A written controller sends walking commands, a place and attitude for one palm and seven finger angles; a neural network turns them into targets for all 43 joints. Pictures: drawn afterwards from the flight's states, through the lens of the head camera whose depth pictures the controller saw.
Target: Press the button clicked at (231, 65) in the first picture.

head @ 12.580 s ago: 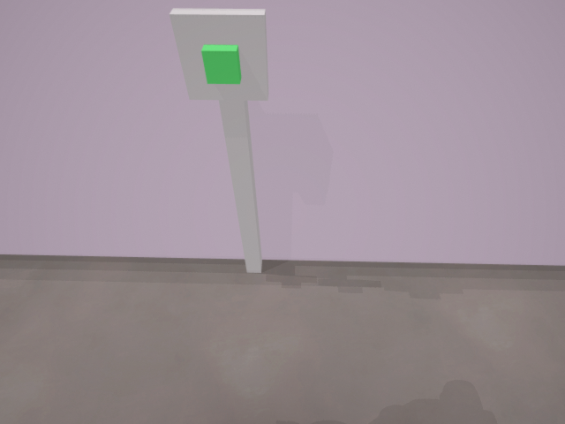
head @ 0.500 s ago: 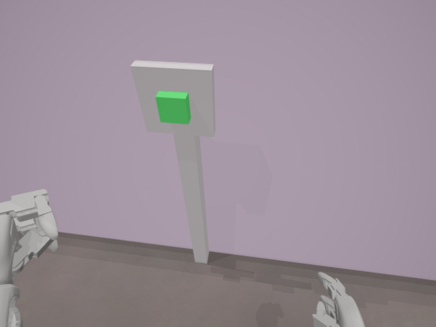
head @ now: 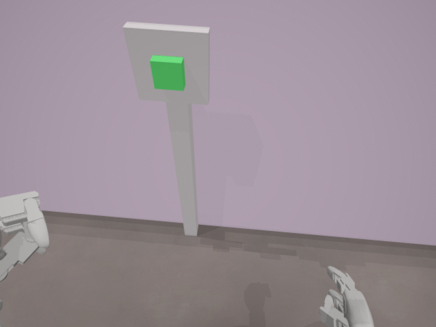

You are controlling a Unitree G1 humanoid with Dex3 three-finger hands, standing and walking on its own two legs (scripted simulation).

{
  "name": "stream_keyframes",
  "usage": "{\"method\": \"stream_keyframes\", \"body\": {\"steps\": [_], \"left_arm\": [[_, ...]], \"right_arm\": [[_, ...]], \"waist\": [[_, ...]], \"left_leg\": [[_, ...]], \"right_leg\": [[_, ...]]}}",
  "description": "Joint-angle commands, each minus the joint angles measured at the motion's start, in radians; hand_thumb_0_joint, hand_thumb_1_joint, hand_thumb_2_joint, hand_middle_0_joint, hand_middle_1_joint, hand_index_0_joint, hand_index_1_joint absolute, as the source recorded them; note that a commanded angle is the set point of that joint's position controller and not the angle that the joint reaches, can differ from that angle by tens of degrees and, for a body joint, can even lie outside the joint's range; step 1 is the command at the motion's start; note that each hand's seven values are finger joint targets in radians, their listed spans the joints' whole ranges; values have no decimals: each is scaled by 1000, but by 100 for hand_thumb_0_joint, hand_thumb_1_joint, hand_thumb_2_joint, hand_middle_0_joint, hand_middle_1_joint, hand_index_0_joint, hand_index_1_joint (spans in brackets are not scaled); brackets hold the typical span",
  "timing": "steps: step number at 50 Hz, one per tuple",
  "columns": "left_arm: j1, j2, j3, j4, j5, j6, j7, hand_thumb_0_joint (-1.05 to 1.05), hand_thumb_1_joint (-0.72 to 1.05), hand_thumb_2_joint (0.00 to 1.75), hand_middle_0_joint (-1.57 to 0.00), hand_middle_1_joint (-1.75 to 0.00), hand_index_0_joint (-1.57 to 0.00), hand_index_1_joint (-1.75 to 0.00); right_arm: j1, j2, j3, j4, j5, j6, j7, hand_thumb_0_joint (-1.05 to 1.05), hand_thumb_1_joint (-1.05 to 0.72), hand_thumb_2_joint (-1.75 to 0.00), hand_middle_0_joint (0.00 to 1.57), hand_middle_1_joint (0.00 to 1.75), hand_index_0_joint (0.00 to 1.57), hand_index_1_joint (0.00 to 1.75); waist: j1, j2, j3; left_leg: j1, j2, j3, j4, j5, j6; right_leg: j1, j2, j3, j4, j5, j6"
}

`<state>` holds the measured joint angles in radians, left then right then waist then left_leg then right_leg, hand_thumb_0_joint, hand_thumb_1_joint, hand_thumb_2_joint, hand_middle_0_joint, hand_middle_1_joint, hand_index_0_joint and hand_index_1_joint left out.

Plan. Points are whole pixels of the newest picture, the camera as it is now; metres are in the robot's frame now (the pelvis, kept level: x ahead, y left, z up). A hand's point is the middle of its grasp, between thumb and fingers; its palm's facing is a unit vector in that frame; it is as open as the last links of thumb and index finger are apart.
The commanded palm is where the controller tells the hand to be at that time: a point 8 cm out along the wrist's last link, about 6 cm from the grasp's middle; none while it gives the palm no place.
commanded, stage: step back with the hand held close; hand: left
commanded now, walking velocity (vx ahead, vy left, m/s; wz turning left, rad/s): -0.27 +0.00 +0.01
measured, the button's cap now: (169, 72) +0.61 +0.16 +0.15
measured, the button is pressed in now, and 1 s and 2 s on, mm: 0 0 0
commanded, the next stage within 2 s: stop stepping back and stand still in 0.60 s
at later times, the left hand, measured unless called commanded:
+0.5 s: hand out of the picture +0.11 +0.26 +0.17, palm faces +0.37 -0.82 -0.44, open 3.1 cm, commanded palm +0.04 +0.31 +0.19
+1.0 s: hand out of the picture +0.03 +0.28 +0.18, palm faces +0.34 -0.87 -0.36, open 3.1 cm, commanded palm -0.04 +0.31 +0.19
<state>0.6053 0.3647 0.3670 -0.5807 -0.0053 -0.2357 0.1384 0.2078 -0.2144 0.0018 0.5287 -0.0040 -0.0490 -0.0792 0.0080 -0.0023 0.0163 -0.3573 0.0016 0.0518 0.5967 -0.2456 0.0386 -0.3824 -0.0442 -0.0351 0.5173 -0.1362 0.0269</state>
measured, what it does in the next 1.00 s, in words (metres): walks backwards: right foot, then right foot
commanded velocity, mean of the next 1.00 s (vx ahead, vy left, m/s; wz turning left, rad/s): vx -0.17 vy -0.01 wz -0.02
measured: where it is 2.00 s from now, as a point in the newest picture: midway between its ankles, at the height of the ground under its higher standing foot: outside the picture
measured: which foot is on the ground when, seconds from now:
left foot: down 0.00-0.74, up 0.76-0.86, down 0.88-1.00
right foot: down 0.00-0.12, up 0.14-0.18, down 0.20-0.48, up 0.50-0.74, down 0.76-1.00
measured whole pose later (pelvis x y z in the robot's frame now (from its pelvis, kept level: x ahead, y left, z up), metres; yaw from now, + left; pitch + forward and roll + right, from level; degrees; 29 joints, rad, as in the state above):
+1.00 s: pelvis -0.18 +0.04 +0.01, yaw -2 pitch -1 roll -2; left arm 0.56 0.41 0.40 -0.58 -0.04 -0.19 0.14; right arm 0.24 -0.15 0.04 0.63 -0.03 -0.12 -0.07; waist -0.04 -0.07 -0.03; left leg -0.38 -0.03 0.02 0.44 -0.09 0.03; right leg -0.27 0.05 0.00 0.73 -0.51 -0.01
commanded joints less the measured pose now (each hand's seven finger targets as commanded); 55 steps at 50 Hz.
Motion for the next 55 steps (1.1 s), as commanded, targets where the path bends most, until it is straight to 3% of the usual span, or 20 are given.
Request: {"method": "stream_keyframes", "body": {"steps": [1, 6, 11, 15, 21, 25, 28, 33, 35, 37, 38, 40, 41, 43, 44, 46, 50, 52, 53, 55], "left_arm": [[-43, 169, 121, -217, -6, -75, 42, 0, 90, 90, -130, -150, -130, -150], [-40, 156, 129, -225, 10, -95, 49, 0, 90, 90, -130, -150, -130, -150], [-34, 155, 146, -189, 22, -117, 24, 0, 90, 90, -130, -150, -130, -150], [-31, 169, 121, -208, -16, -124, 14, 0, 90, 90, -130, -150, -130, -150], [-34, 211, 150, -263, -26, -119, 34, 0, 90, 90, -130, -150, -130, -150], [-44, 185, 174, -257, -9, -139, 27, 0, 90, 90, -130, -150, -130, -150], [-45, 184, 161, -231, -23, -132, 27, 0, 90, 90, -130, -150, -130, -150], [-46, 145, 67, -238, -44, -99, 21, 0, 90, 90, -130, -150, -130, -150], [-71, 180, 79, -242, -51, -102, 15, 0, 90, 90, -130, -150, -130, -150], [-76, 235, 118, -281, -51, -104, 23, 0, 90, 90, -130, -150, -130, -150], [-130, 296, 185, -307, -52, -105, 36, 0, 90, 90, -130, -150, -130, -150], [-165, 186, 103, -227, -45, -51, 12, 0, 90, 90, -130, -150, -130, -150], [-174, 192, 109, -226, -53, -22, 8, 0, 90, 90, -130, -150, -130, -150], [-118, 157, 94, -196, -46, -5, 4, 0, 90, 90, -130, -150, -130, -150], [-140, 181, 108, -237, -40, -16, 11, 0, 90, 90, -130, -150, -130, -150], [-69, 217, 149, -260, -52, -29, 15, 0, 90, 90, -130, -150, -130, -150], [86, 168, 99, -282, -31, -12, 17, 0, 90, 90, -130, -150, -130, -150], [108, 185, 102, -265, -18, 4, 12, 0, 90, 90, -130, -150, -130, -150], [76, 217, 129, -275, -21, 11, 11, 0, 90, 90, -130, -150, -130, -150], [-95, 251, 176, -258, -32, -7, 16, 0, 90, 90, -130, -150, -130, -150]], "right_arm": [[-73, -129, -55, -140, 0, -67, -16, 0, -90, -90, 20, 30, 20, 30], [-87, -138, -50, -149, 2, -98, -29, 0, -90, -90, 20, 30, 20, 30], [-93, -136, -58, -145, -11, -126, -18, 0, -90, -90, 20, 30, 20, 30], [-66, -113, -58, -96, -7, -119, 4, 0, -90, -90, 20, 30, 20, 30], [-92, -106, -59, -92, -4, -80, -4, 0, -90, -90, 20, 30, 20, 30], [-113, -143, -62, -111, -23, -118, -16, 0, -90, -90, 20, 30, 20, 30], [-104, -112, -77, -83, -22, -139, 1, 0, -90, -90, 20, 30, 20, 30], [-91, -96, -52, -52, -16, -148, 29, 0, -90, -90, 20, 30, 20, 30], [-81, -91, -47, -36, -23, -135, 35, 0, -90, -90, 20, 30, 20, 30], [-88, -83, -37, -28, -22, -115, 26, 0, -90, -90, 20, 30, 20, 30], [-114, -80, -24, -28, -48, -113, 22, 0, -90, -90, 20, 30, 20, 30], [-102, -91, -40, -39, -7, -115, 2, 0, -90, -90, 20, 30, 20, 30], [-111, -90, -35, -45, 0, -112, -8, 0, -90, -90, 20, 30, 20, 30], [-104, -114, -23, -59, 3, -122, -24, 0, -90, -90, 20, 30, 20, 30], [-97, -119, -21, -73, 6, -142, -23, 0, -90, -90, 20, 30, 20, 30], [-105, -95, -21, -70, -14, -149, -13, 0, -90, -90, 20, 30, 20, 30], [-100, -103, -25, -86, -20, -131, 12, 0, -90, -90, 20, 30, 20, 30], [-92, -98, -34, -91, -15, -103, 12, 0, -90, -90, 20, 30, 20, 30], [-92, -102, -46, -80, -13, -82, 10, 0, -90, -90, 20, 30, 20, 30], [-70, -93, -35, -42, -22, -79, 10, 0, -90, -90, 20, 30, 20, 30]], "waist": [[-17, -16, -78], [-9, 212, -75], [-6, 151, -23], [-16, -46, -171], [-26, -52, -112], [-18, 357, -119], [2, 133, -158], [-2, 271, -169], [3, 162, -174], [4, -102, -139], [9, -84, -128], [-21, -231, -95], [-40, -173, -85], [-33, 248, -19], [-18, 319, -50], [-9, 275, -126], [10, 223, -132], [13, 12, -102], [11, -181, -82], [-36, -188, -74]], "left_leg": [[-66, 47, -112, -95, -247, 7], [-370, 215, -310, -409, -439, 74], [-467, 179, -243, -302, -365, 80], [-3, 48, -113, -38, 52, -14], [154, 9, -109, 56, -62, -34], [-375, 359, -536, -577, -593, 118], [-152, 307, -378, -443, -299, 108], [-13, 210, -213, -499, -243, -25], [91, 151, -132, -338, -121, -96], [259, -3, -42, 203, -6, -108], [171, 20, -44, 313, -43, -99], [129, 23, -114, 317, -57, -65], [194, 27, -99, 173, -34, -67], [149, 114, -239, -249, -12, -38], [104, 203, -426, -387, -78, -4], [63, 235, -536, -596, -495, -97], [-116, 143, -208, -513, -350, -93], [-145, 10, -37, -90, -241, -81], [-135, -50, -27, 351, -159, -72], [-228, 30, -92, 611, -114, -67]], "right_leg": [[17, -79, 151, -159, -305, -56], [292, 71, 35, 211, -138, -2], [364, 69, 111, 172, -13, -15], [71, -61, 235, -71, 126, -74], [-212, -117, 218, -171, -169, -111], [229, 174, 57, 523, -300, -3], [80, 131, 86, 598, -364, -21], [157, 139, -53, 154, -457, -61], [125, 62, 8, -194, -381, -106], [-215, -229, 280, -380, -296, -215], [-197, -294, 265, -343, -176, -230], [-146, -205, 135, -216, -192, -186], [-176, -154, 63, -148, -261, -137], [-97, 15, -3, 67, -319, -39], [-14, 84, 6, 164, -328, -19], [57, 118, 43, 316, -428, -40], [347, 133, -69, 67, -398, -67], [294, -17, 74, -214, -388, -124], [40, -265, 401, -386, -554, -218], [-73, -335, 392, -376, -653, -246]]}}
